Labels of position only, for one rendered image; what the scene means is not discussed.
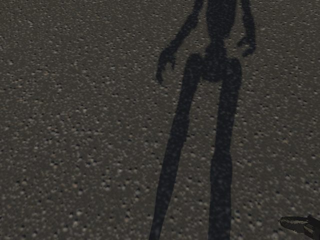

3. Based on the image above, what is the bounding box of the right robot hand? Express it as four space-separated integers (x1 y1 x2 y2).
279 216 320 240

